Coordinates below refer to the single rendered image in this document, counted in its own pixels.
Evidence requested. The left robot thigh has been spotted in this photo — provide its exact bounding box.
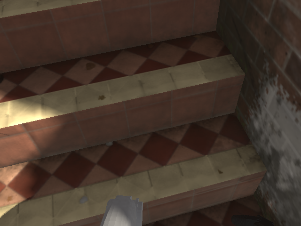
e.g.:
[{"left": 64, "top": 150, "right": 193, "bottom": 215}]
[{"left": 100, "top": 195, "right": 143, "bottom": 226}]

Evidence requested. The robot right hand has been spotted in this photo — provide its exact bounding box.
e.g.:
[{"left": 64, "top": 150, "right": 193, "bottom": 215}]
[{"left": 231, "top": 215, "right": 275, "bottom": 226}]

